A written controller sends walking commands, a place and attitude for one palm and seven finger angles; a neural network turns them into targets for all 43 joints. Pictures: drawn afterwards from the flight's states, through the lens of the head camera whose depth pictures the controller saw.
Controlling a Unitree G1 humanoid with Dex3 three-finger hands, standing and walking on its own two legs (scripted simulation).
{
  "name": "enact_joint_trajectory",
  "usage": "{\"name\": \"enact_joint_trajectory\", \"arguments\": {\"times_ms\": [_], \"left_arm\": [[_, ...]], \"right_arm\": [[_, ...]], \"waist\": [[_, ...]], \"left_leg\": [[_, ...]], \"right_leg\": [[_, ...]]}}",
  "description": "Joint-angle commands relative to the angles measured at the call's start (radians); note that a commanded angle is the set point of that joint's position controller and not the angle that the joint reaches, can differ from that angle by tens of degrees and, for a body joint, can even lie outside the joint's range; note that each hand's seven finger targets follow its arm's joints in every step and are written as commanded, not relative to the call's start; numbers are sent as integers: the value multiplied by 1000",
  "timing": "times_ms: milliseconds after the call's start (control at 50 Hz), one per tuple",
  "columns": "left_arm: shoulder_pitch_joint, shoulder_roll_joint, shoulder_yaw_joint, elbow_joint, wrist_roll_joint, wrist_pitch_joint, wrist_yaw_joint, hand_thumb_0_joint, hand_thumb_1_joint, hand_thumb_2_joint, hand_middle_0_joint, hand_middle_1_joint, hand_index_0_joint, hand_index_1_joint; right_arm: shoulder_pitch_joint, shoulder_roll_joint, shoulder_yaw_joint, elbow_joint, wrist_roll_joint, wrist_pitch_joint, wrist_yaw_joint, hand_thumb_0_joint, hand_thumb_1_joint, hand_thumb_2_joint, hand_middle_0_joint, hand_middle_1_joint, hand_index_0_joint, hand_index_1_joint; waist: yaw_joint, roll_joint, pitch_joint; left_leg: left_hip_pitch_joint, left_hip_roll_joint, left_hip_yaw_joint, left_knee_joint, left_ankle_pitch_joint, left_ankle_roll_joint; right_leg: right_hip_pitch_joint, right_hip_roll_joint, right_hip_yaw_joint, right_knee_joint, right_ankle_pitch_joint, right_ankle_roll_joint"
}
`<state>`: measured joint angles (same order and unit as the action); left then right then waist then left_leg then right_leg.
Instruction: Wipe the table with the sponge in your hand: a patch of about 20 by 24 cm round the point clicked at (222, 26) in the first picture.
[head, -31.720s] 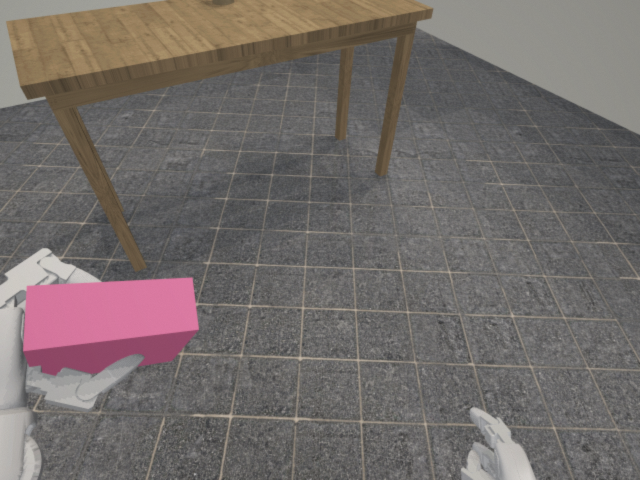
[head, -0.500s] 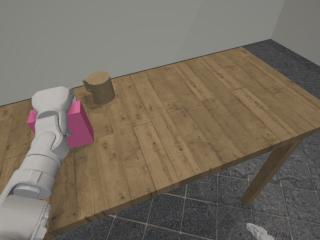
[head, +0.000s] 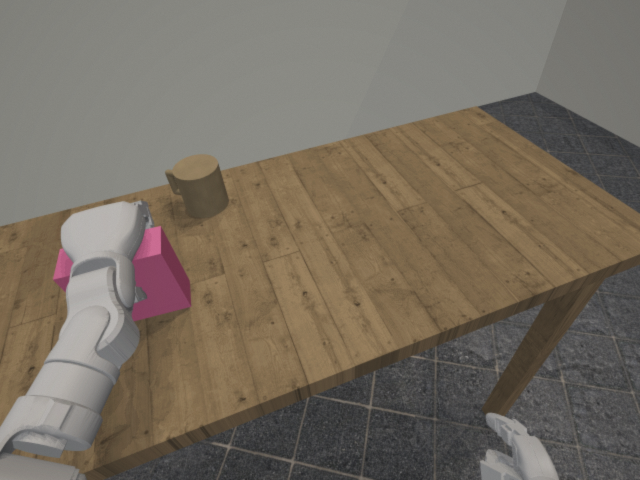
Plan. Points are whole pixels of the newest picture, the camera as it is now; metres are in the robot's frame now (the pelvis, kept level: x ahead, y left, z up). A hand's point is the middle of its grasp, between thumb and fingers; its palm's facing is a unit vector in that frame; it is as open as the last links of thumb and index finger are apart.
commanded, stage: wipe back along the middle lane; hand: left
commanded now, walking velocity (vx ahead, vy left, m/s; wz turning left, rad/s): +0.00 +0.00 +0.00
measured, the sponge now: (136, 288) +0.35 +0.29 +0.06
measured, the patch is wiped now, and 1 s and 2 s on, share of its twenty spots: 0.65 0.65 0.70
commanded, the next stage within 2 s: slide across to the third lane in 1.00 s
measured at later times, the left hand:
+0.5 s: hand (127, 286) +0.30 +0.26 +0.12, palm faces +0.12 -0.03 -0.99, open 9.6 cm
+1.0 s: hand (134, 320) +0.26 +0.23 +0.12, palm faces +0.17 -0.08 -0.98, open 9.5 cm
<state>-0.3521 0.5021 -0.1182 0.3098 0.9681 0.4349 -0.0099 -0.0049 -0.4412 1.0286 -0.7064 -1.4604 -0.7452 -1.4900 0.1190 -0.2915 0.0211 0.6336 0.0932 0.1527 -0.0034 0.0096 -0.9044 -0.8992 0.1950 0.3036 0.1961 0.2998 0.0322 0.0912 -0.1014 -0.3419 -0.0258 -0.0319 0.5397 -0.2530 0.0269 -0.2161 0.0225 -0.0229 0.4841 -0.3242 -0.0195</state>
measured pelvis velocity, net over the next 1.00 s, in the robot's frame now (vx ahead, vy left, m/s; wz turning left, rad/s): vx -0.01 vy -0.01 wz -0.02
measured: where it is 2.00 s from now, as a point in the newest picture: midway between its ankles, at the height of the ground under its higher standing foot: outside the picture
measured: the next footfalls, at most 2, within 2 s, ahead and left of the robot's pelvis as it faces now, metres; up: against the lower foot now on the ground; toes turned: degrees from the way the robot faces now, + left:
none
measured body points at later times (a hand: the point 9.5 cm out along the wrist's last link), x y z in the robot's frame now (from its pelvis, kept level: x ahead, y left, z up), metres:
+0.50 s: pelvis -0.01 +0.00 +0.00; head -0.03 -0.03 +0.44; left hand +0.29 +0.26 +0.17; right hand +0.22 -0.21 -0.08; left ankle +0.01 +0.10 -0.74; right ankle -0.05 -0.11 -0.73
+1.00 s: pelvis -0.01 -0.01 +0.00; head -0.05 -0.06 +0.44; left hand +0.24 +0.23 +0.18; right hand +0.23 -0.21 -0.07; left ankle +0.01 +0.10 -0.74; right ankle -0.05 -0.11 -0.74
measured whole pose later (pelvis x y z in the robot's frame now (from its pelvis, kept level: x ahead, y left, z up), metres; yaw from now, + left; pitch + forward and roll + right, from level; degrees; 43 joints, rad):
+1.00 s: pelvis -0.01 -0.01 +0.00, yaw -1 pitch +0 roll +0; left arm 0.03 0.42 -0.17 -0.21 0.97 0.61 0.02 0.02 -0.41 1.04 -0.62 -1.50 -0.75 -1.43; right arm 0.03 -0.26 0.06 0.61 0.09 0.13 0.02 0.01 -0.90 -0.90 0.20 0.30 0.20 0.30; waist 0.08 0.11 -0.10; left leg -0.29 -0.01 -0.02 0.58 -0.27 0.01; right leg -0.19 0.03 -0.01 0.56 -0.36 -0.04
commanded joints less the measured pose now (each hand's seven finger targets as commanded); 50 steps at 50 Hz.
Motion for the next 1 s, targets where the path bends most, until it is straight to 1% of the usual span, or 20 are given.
{"name": "enact_joint_trajectory", "arguments": {"times_ms": [0,60,80,160,220,260,340,360,420,460,480,560,580,660,680,760,820,860,880,980], "left_arm": [[-41,47,0,-157,-43,14,-32,0,100,1300,-1200,-1600,-1200,-1600],[-18,77,30,-188,-48,40,-23,0,100,1300,-1200,-1600,-1200,-1600],[-39,21,-23,-206,-55,51,-24,0,100,1300,-1200,-1600,-1200,-1600],[-55,88,30,-194,-45,91,-15,0,100,1300,-1200,-1600,-1200,-1600],[-41,19,-38,-220,-40,108,-24,0,100,1300,-1200,-1600,-1200,-1600],[2,50,-5,-238,-35,115,-25,0,100,1300,-1200,-1600,-1200,-1600],[53,-18,-63,-303,-42,117,-36,0,100,1300,-1200,-1600,-1200,-1600],[78,23,-21,-306,-40,121,-33,0,100,1300,-1200,-1600,-1200,-1600],[50,-42,-88,-328,-45,138,-41,0,100,1300,-1200,-1600,-1200,-1600],[81,20,-30,-347,-41,148,-35,0,100,1300,-1200,-1600,-1200,-1600],[71,-32,-77,-360,-41,154,-37,0,100,1300,-1200,-1600,-1200,-1600],[158,16,-31,-394,-37,164,-39,0,100,1300,-1200,-1600,-1200,-1600],[174,-41,-77,-432,-46,166,-43,0,100,1300,-1200,-1600,-1200,-1600],[197,-25,-69,-471,-39,174,-45,0,100,1300,-1200,-1600,-1200,-1600],[197,-68,-108,-488,-41,175,-45,0,100,1300,-1200,-1600,-1200,-1600],[266,-1,-41,-512,-45,177,-36,0,100,1300,-1200,-1600,-1200,-1600],[307,-54,-81,-539,-56,177,-38,0,100,1300,-1200,-1600,-1200,-1600],[348,11,-19,-554,-55,178,-31,0,100,1300,-1200,-1600,-1200,-1600],[345,-49,-70,-576,-58,180,-33,0,100,1300,-1200,-1600,-1200,-1600],[381,-60,-76,-607,-60,178,-21,0,100,1300,-1200,-1600,-1200,-1600]], "right_arm": [[-171,-101,-35,-176,5,-56,1,0,-900,-900,200,300,200,300],[-199,-105,-32,-172,2,-54,0,0,-900,-900,200,300,200,300],[-200,-95,-28,-181,5,-55,0,0,-900,-900,200,300,200,300],[-225,-102,-25,-165,5,-56,-12,0,-900,-900,200,300,200,300],[-230,-90,-18,-172,8,-62,-9,0,-900,-900,200,300,200,300],[-245,-92,-17,-174,5,-63,-5,0,-900,-900,200,300,200,300],[-254,-78,-13,-189,7,-70,5,0,-900,-900,200,300,200,300],[-264,-83,-15,-187,4,-71,4,0,-900,-900,200,300,200,300],[-272,-75,-7,-192,8,-70,5,0,-900,-900,200,300,200,300],[-287,-80,-9,-191,6,-72,5,0,-900,-900,200,300,200,300],[-286,-72,-4,-197,6,-74,4,0,-900,-900,200,300,200,300],[-305,-77,-6,-195,4,-75,9,0,-900,-900,200,300,200,300],[-302,-66,-1,-212,6,-78,11,0,-900,-900,200,300,200,300],[-320,-68,-2,-206,5,-76,19,0,-900,-900,200,300,200,300],[-315,-61,0,-215,6,-78,20,0,-900,-900,200,300,200,300],[-328,-68,-3,-209,2,-77,17,0,-900,-900,200,300,200,300],[-320,-60,0,-218,3,-79,20,0,-900,-900,200,300,200,300],[-339,-67,-1,-212,1,-78,19,0,-900,-900,200,300,200,300],[-335,-57,2,-226,3,-80,18,0,-900,-900,200,300,200,300],[-337,-54,0,-227,4,-79,21,0,-900,-900,200,300,200,300]], "waist": [[25,-98,-175],[33,-111,-158],[24,-121,-142],[36,-133,-104],[32,-106,-120],[45,-93,-122],[43,-101,-139],[52,-108,-135],[37,-110,-96],[54,-106,-95],[47,-120,-104],[62,-114,-103],[58,-120,-118],[57,-105,-91],[54,-106,-99],[68,-120,-97],[63,-142,-98],[74,-132,-90],[68,-142,-97],[67,-133,-61]], "left_leg": [[167,1,-3,-32,325,23],[155,7,-8,-42,290,19],[149,4,-6,-48,268,21],[137,5,-8,-63,205,17],[149,3,-8,-56,221,16],[151,8,-16,-56,222,14],[159,8,-14,-46,241,15],[156,12,-17,-45,238,14],[145,11,-14,-48,219,13],[143,14,-17,-50,210,12],[146,10,-12,-46,222,13],[146,11,-11,-37,242,11],[148,6,-5,-30,267,14],[151,17,-14,-32,253,11],[147,12,-7,-27,255,13],[145,14,-7,-28,241,13],[137,7,6,-16,266,15],[135,9,2,-15,256,12],[132,4,13,-10,260,15],[126,10,10,-18,223,14]], "right_leg": [[12,17,-24,-36,408,-36],[4,20,-19,-36,372,-38],[-5,20,-31,-39,347,-33],[-23,23,-20,-49,277,-37],[-18,21,-31,-36,281,-37],[-16,25,-23,-31,274,-43],[-6,22,-31,-20,293,-39],[-3,26,-21,-19,293,-42],[-27,23,-31,-20,277,-38],[-20,26,-18,-20,266,-43],[-14,24,-31,-10,277,-40],[1,27,-5,-6,314,-44],[15,22,-18,1,344,-39],[-13,29,-6,2,319,-45],[-8,25,-17,7,322,-41],[4,27,8,2,327,-43],[19,19,-1,8,384,-34],[20,23,30,7,385,-40],[24,17,13,11,388,-32],[-7,20,13,0,321,-34]]}}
